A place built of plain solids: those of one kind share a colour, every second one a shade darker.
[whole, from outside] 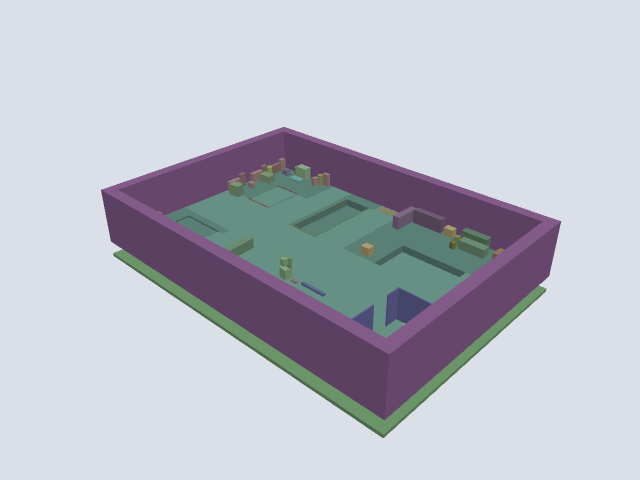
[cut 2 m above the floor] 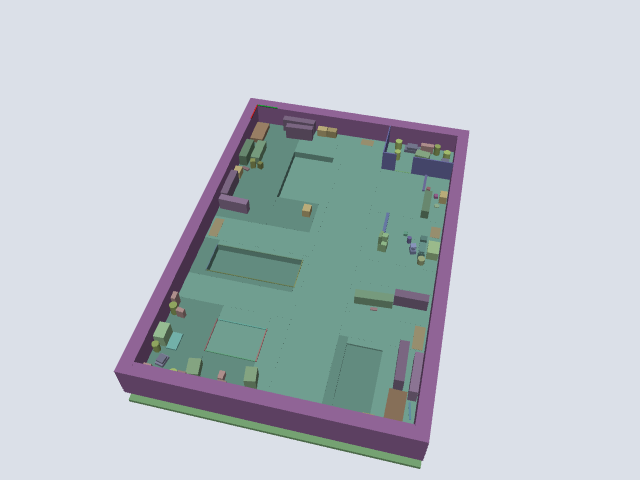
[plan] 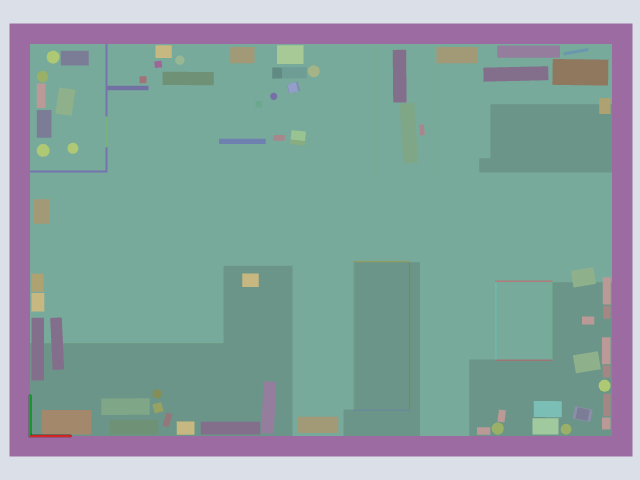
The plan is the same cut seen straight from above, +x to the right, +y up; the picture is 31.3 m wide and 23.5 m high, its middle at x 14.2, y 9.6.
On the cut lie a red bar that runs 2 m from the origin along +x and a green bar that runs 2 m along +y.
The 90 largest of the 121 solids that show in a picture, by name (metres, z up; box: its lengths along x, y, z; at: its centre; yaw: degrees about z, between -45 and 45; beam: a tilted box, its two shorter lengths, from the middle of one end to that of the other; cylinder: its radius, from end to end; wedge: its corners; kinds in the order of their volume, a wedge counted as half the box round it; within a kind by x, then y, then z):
{
 "floor_1": {"box": [3.4, 3.79, 2.1], "at": [1.7, 6.45, -1.05]},
 "floor_2": {"box": [3.8, 6.3, 1.0], "at": [1.9, 16.05, -0.5]},
 "floor_3": {"box": [2.0, 6.3, 1.0], "at": [4.8, 16.05, -0.5]},
 "floor_4": {"box": [12.85, 4.55, 2.1], "at": [6.42, 2.27, -1.05]},
 "floor_5": {"box": [12.85, 0.76, 2.1], "at": [6.42, 8.72, -1.05]},
 "floor_6": {"box": [6.07, 3.79, 1.46], "at": [6.43, 6.45, -1.37]},
 "floor_7": {"box": [3.45, 6.3, 1.0], "at": [7.53, 16.05, -0.5]},
 "floor_8": {"box": [2.3, 6.3, 1.0], "at": [10.4, 16.05, -0.5]},
 "floor_9": {"box": [3.38, 3.79, 2.1], "at": [11.16, 6.45, -1.05]},
 "floor_10": {"box": [3.0, 6.3, 1.0], "at": [13.05, 16.05, -0.5]},
 "floor_11": {"box": [2.5, 9.1, 1.0], "at": [14.1, 4.55, -0.5]},
 "floor_12": {"box": [28.5, 3.8, 1.0], "at": [14.25, 11.0, -0.5]},
 "floor_13": {"box": [0.55, 7.21, 2.1], "at": [15.62, 4.91, -1.05]},
 "floor_14": {"box": [2.3, 6.3, 1.0], "at": [15.7, 16.05, -0.5]},
 "floor_15": {"box": [3.75, 1.3, 2.1], "at": [17.23, 0.65, -1.05]},
 "floor_16": {"box": [2.65, 7.21, 1.48], "at": [17.23, 4.91, -1.36]},
 "floor_17": {"box": [3.75, 0.59, 2.1], "at": [17.23, 8.8, -1.05]},
 "floor_18": {"box": [2.95, 6.3, 1.0], "at": [18.32, 16.05, -0.5]},
 "floor_19": {"box": [0.55, 7.21, 2.1], "at": [18.82, 4.91, -1.05]},
 "floor_20": {"box": [2.4, 9.1, 1.0], "at": [20.3, 4.55, -0.5]},
 "floor_21": {"box": [2.2, 6.3, 1.0], "at": [20.9, 16.05, -0.5]},
 "floor_22": {"box": [1.35, 3.79, 2.1], "at": [22.18, 5.64, -1.05]},
 "floor_23": {"box": [0.55, 2.65, 2.1], "at": [22.27, 14.93, -1.05]},
 "floor_24": {"box": [2.65, 3.79, 2.1], "at": [24.18, 5.64, -1.05]},
 "floor_25": {"box": [4.36, 2.65, 1.94], "at": [24.73, 14.93, -1.13]},
 "floor_26": {"box": [7.0, 3.75, 2.1], "at": [25.0, 1.88, -1.05]},
 "floor_27": {"box": [7.0, 1.56, 2.1], "at": [25.0, 8.32, -1.05]},
 "floor_28": {"box": [6.5, 0.7, 2.1], "at": [25.25, 13.25, -1.05]},
 "floor_29": {"box": [6.5, 2.95, 2.1], "at": [25.25, 17.73, -1.05]},
 "floor_30": {"box": [3.0, 3.79, 2.1], "at": [27.0, 5.64, -1.05]},
 "floor_31": {"box": [1.59, 2.65, 2.1], "at": [27.7, 14.93, -1.05]},
 "wall_1": {"box": [1.0, 19.2, 5.0], "at": [-0.5, 9.6, 1.5]},
 "wall_2": {"box": [30.5, 1.0, 5.0], "at": [14.25, -0.5, 1.5]},
 "wall_3": {"box": [30.5, 1.0, 5.0], "at": [14.25, 19.7, 1.5]},
 "wall_4": {"box": [1.0, 19.2, 5.0], "at": [29.0, 9.6, 1.5]},
 "floor_base_1": {"box": [30.5, 21.2, 0.3], "at": [14.25, 9.6, -2.35]},
 "bar_rack_1": {"box": [0.62, 3.08, 1.35], "at": [0.38, 4.25, 0.68]},
 "bar_rack_2": {"box": [0.57, 2.55, 1.36], "at": [1.33, 4.52, 0.68], "yaw": 2.6},
 "bar_rack_3": {"box": [2.92, 0.63, 1.29], "at": [9.82, 0.39, 0.65]},
 "bar_rack_4": {"box": [0.62, 2.54, 1.18], "at": [11.69, 1.4, 0.59], "yaw": -2.6},
 "bar_rack_5": {"box": [0.66, 2.58, 1.22], "at": [18.1, 17.62, 0.61], "yaw": 0.5},
 "bar_rack_6": {"box": [3.18, 0.69, 1.38], "at": [23.79, 17.73, 0.69], "yaw": 1.3},
 "bar_rack_7": {"box": [3.08, 0.61, 1.35], "at": [24.42, 18.82, 0.68]},
 "board_stack_1": {"box": [2.38, 0.81, 0.82], "at": [4.68, 1.44, 0.41], "yaw": 0.2},
 "board_stack_2": {"box": [2.38, 0.73, 1.13], "at": [5.09, 0.43, 0.56]},
 "board_stack_3": {"box": [2.51, 0.65, 0.89], "at": [7.75, 17.51, 0.45], "yaw": -0.3},
 "board_stack_4": {"box": [0.72, 2.93, 0.9], "at": [18.55, 14.84, 0.45], "yaw": 3.6},
 "pallet_load_1": {"box": [0.8, 1.29, 0.76], "at": [1.73, 16.38, 0.38], "yaw": -8.2},
 "pallet_load_2": {"box": [1.28, 0.81, 1.17], "at": [25.24, 0.47, 0.58]},
 "pallet_load_3": {"box": [1.12, 0.83, 1.11], "at": [27.1, 7.77, 0.56], "yaw": 9.2},
 "pallet_load_4": {"box": [1.24, 0.9, 0.76], "at": [27.27, 3.61, 0.38], "yaw": 9.4},
 "crate_stack_1": {"box": [0.43, 1.2, 0.84], "at": [0.55, 16.66, 0.42]},
 "crate_stack_2": {"box": [0.65, 0.36, 1.24], "at": [22.22, 0.25, 0.62]},
 "crate_stack_3": {"box": [0.35, 0.6, 0.81], "at": [23.09, 0.98, 0.41], "yaw": -7.5},
 "crate_stack_4": {"box": [0.43, 1.33, 0.91], "at": [28.21, 4.18, 0.46]},
 "crate_stack_5": {"box": [0.42, 0.59, 1.21], "at": [28.22, 0.62, 0.6]},
 "crate_stack_6": {"box": [0.39, 0.59, 1.27], "at": [28.23, 3.16, 0.64]},
 "crate_stack_7": {"box": [0.39, 1.34, 0.96], "at": [28.23, 7.11, 0.48]},
 "crate_stack_8": {"box": [0.37, 1.1, 0.89], "at": [28.25, 1.52, 0.45]},
 "crate_stack_9": {"box": [0.36, 0.64, 1.3], "at": [28.25, 6.06, 0.65]},
 "sheet_stack_1": {"box": [2.43, 1.21, 0.49], "at": [1.79, 0.68, 0.24]},
 "sheet_stack_2": {"box": [2.73, 1.27, 0.42], "at": [26.95, 17.81, 0.21], "yaw": -0.8},
 "offcut_bin_1": {"box": [0.59, 0.88, 0.75], "at": [0.36, 7.5, 0.38]},
 "offcut_bin_2": {"box": [0.63, 0.91, 0.75], "at": [0.39, 6.55, 0.38]},
 "offcut_bin_3": {"box": [0.8, 0.62, 0.8], "at": [6.55, 18.82, 0.4]},
 "offcut_bin_4": {"box": [0.88, 0.64, 0.72], "at": [7.62, 0.39, 0.36]},
 "offcut_bin_5": {"box": [0.81, 0.67, 0.75], "at": [10.8, 7.63, 0.38], "yaw": -0.2},
 "offcut_bin_6": {"box": [0.56, 0.78, 0.72], "at": [28.15, 16.16, 0.36]},
 "part_1": {"box": [3.8, 0.1, 2.65], "at": [1.9, 12.95, 1.27]},
 "part_2": {"box": [0.1, 1.14, 2.65], "at": [3.75, 13.57, 1.27]},
 "part_3": {"box": [0.1, 3.56, 2.65], "at": [3.75, 17.42, 1.27]},
 "barrel_1": {"cylinder": 0.28, "from": [0.61, 17.6, 0.0], "to": [0.61, 17.6, 0.96]},
 "barrel_2": {"cylinder": 0.32, "from": [0.65, 13.98, 0.0], "to": [0.65, 13.98, 0.88]},
 "barrel_3": {"cylinder": 0.32, "from": [1.14, 18.55, 0.0], "to": [1.14, 18.55, 0.86]},
 "barrel_4": {"cylinder": 0.27, "from": [2.1, 14.09, 0.0], "to": [2.1, 14.09, 0.9]},
 "barrel_5": {"cylinder": 0.3, "from": [22.9, 0.37, 0.0], "to": [22.9, 0.37, 0.96]},
 "barrel_6": {"cylinder": 0.27, "from": [26.25, 0.34, 0.0], "to": [26.25, 0.34, 0.82]},
 "barrel_7": {"cylinder": 0.29, "from": [28.14, 2.47, 0.0], "to": [28.14, 2.47, 0.96]},
 "sack_pile_1": {"box": [0.72, 1.36, 0.3], "at": [0.69, 15.28, 0.15]},
 "sack_pile_2": {"box": [0.65, 0.95, 0.29], "at": [0.69, 15.28, 0.45]},
 "sack_pile_3": {"box": [1.37, 0.73, 0.3], "at": [2.19, 18.5, 0.15]},
 "sack_pile_4": {"box": [0.96, 0.66, 0.31], "at": [2.19, 18.5, 0.46]},
 "sack_pile_5": {"box": [0.87, 0.62, 0.26], "at": [27.06, 1.08, 0.13], "yaw": -11.9},
 "forge_hearth_1": {"box": [1.29, 0.92, 0.85], "at": [12.74, 18.67, 0.42]},
 "bandsaw_1": {"box": [0.71, 0.23, 0.87], "at": [13.1, 14.37, 1.31], "yaw": -5.8},
 "bandsaw_2": {"box": [0.71, 0.69, 0.88], "at": [13.13, 14.6, 0.44], "yaw": -5.8},
 "pallet_1": {"box": [1.37, 0.79, 0.2], "at": [25.35, 1.32, 0.05], "yaw": -0.6},
 "bin_1": {"box": [0.45, 0.46, 0.84], "at": [6.27, 1.38, 0.42], "yaw": 15.2},
 "low_beam_1": {"box": [2.3, 0.26, 0.26], "at": [10.4, 14.43, 0.08]},
 "quench_tub_1": {"cylinder": 0.29, "from": [13.89, 17.86, 0.0], "to": [13.89, 17.86, 0.57]}
}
